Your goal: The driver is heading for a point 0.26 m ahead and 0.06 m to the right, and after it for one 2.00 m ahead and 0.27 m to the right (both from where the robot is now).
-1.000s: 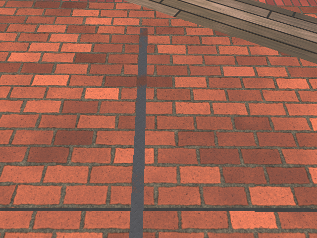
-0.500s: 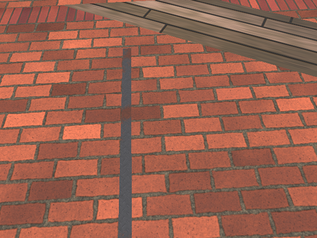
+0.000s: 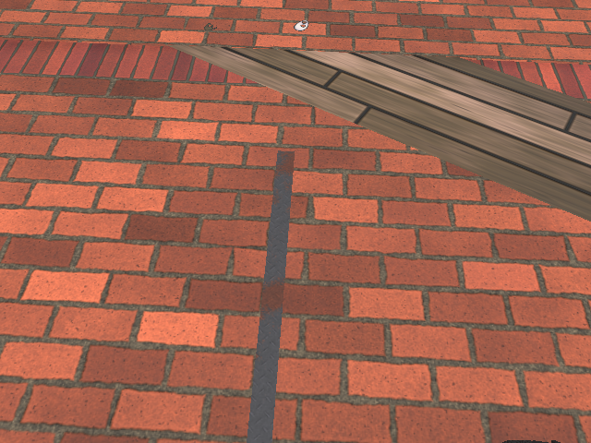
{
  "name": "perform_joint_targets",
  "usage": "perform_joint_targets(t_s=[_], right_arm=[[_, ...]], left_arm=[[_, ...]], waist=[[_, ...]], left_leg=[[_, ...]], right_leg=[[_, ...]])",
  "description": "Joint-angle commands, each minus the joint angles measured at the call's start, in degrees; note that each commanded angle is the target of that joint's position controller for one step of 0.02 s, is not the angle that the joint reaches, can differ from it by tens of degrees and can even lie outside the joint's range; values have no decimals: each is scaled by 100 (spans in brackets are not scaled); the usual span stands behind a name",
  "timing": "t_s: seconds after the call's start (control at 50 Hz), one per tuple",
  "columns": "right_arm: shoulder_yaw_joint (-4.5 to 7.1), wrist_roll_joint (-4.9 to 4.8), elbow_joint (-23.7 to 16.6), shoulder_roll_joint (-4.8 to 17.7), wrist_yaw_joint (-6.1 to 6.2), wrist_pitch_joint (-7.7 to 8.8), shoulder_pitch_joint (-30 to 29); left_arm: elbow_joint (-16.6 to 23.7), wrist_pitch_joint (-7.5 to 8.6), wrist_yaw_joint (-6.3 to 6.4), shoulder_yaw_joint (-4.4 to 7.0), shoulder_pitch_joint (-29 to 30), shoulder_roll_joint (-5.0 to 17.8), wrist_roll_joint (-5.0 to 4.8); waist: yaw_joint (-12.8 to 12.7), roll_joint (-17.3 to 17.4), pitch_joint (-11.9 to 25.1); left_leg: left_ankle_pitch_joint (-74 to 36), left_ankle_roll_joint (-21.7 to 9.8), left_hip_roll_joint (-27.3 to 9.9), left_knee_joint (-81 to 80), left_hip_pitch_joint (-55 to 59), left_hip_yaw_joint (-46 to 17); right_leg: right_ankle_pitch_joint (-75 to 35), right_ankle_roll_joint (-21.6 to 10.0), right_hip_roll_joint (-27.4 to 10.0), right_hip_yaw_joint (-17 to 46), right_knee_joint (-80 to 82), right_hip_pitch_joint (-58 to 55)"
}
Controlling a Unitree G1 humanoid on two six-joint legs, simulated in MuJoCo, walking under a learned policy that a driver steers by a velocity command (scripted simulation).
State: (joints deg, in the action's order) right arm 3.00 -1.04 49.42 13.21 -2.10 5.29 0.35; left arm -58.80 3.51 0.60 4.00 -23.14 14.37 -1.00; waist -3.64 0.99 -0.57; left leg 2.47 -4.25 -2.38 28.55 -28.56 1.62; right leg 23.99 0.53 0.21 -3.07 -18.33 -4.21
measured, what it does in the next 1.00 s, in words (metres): walks ahead, turning right: right foot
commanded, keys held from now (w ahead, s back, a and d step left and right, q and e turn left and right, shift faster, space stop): w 0.02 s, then w+e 0.70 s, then w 0.06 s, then w+q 0.22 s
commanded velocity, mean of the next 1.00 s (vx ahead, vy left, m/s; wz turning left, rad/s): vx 0.50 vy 0.00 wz -0.33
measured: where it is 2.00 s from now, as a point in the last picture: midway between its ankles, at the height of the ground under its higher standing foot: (382, 218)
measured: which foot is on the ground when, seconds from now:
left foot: down 0.00-0.56, up 0.58-1.00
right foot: down 0.00-0.02, up 0.04-0.56, down 0.58-1.00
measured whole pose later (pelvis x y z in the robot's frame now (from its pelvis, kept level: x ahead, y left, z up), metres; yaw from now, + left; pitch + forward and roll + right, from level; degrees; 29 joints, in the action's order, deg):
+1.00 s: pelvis +0.54 -0.09 +0.01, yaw -21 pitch +2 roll -1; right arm 2.7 -1.0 47.5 15.0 -1.6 5.4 3.1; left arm -48.7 4.5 0.1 3.9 -17.3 14.6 -0.1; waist -3.5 2.7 -0.9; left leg -5.3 -1.2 -4.4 32.2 -36.2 -0.4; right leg 17.1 -4.3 5.6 1.9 -14.5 -0.8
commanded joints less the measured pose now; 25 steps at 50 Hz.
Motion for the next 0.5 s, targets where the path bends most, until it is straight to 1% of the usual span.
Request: perform_joint_targets(t_s=[0.02,0.04,0.06,0.08,0.1,0.12,0.14,0.16,0.18,0.22,0.26,0.3,0.32,0.36,0.4,0.44,0.46,0.48,0.5], right_arm=[[539,133,358,1688,88,49,2418],[475,65,416,1544,72,21,2568],[344,40,360,1142,75,44,2240],[275,62,235,911,98,59,1759],[212,105,185,726,86,88,1322],[159,148,175,534,79,131,1071],[136,188,211,449,71,146,982],[142,198,264,445,77,161,1021],[161,202,320,519,99,179,1090],[204,226,391,674,168,198,1211],[213,235,438,712,236,184,1318],[203,232,442,728,287,168,1344],[199,220,438,745,309,159,1357],[204,188,485,793,350,131,1537],[221,156,575,842,373,69,1816],[249,117,627,903,379,-22,1995],[267,96,631,942,382,-71,2020],[284,77,604,997,389,-114,1962],[308,57,555,1082,406,-147,1866]], left_arm=[[431,62,-3,-36,-194,297,97],[359,199,-42,-147,-368,-10,39],[424,304,-64,10,76,583,-135],[568,340,-57,43,527,726,-224],[594,311,-14,63,738,686,-181],[569,227,27,120,729,645,-120],[518,128,28,125,564,513,-109],[474,49,25,118,448,365,-114],[479,-10,28,119,443,286,-117],[582,-72,37,150,697,304,-96],[682,-72,13,174,967,312,-54],[772,-44,-47,171,1209,279,-32],[833,-36,-83,155,1382,251,-24],[995,-35,-153,99,1802,163,-4],[1185,-39,-222,47,2174,89,0],[1386,-43,-298,17,2451,69,-10],[1482,-45,-340,12,2541,75,-19],[1563,-48,-381,22,2551,108,-28],[1620,-54,-414,55,2473,189,-30]], waist=[[1042,628,1782],[986,1560,2318],[1046,1036,1697],[928,731,1055],[730,316,614],[538,369,377],[395,478,275],[332,486,216],[294,434,119],[296,280,-51],[341,211,-144],[379,213,-191],[424,206,-237],[578,143,-377],[723,73,-514],[797,58,-593],[791,82,-605],[720,141,-568],[603,258,-437]], left_leg=[[377,-1047,-1411,37,4486,-2079],[1212,-1537,-2146,-972,5260,-4219],[1641,-1231,-1973,-1115,4741,-3755],[1447,-975,-1817,-1196,3934,-2869],[1104,-823,-1604,-1428,3056,-2218],[851,-690,-1405,-1633,2493,-1735],[719,-618,-1285,-1811,2119,-1400],[569,-620,-1238,-1949,1927,-1161],[346,-644,-1226,-2057,1831,-926],[-51,-650,-1231,-2171,1881,-561],[-352,-596,-1202,-2205,2066,-229],[-540,-497,-1116,-2231,2156,142],[-578,-446,-1072,-2258,2169,321],[-637,-395,-1099,-2304,2328,562],[-860,-389,-1227,-2195,2787,705],[-1240,-388,-1378,-1957,3312,819],[-1552,-375,-1444,-1797,3503,883],[-2154,-336,-1476,-1578,3593,978],[-3108,-280,-1480,-1269,3634,1076]], right_leg=[[-2676,-311,-360,-66,-3963,2748],[826,-175,344,533,-5340,4111],[757,-318,2,1099,-5915,4687],[272,-424,-312,952,-5866,4827],[-248,-430,-581,854,-5488,4576],[-569,-435,-768,889,-5126,4264],[-766,-436,-843,928,-4973,3935],[-867,-429,-861,932,-4876,3803],[-1012,-407,-863,941,-4796,3865],[-1493,-352,-835,1053,-4464,4255],[-2057,-294,-766,1121,-3950,4578],[-2623,-270,-706,1002,-3370,4577],[-2841,-268,-682,862,-3060,4510],[-3049,-280,-661,571,-2582,4477],[-2964,-330,-641,421,-2243,4672],[-2625,-396,-594,249,-2011,4884],[-2383,-442,-546,133,-1930,4891],[-2113,-516,-453,-12,-1849,4718],[-1828,-611,-291,-204,-1822,4369]])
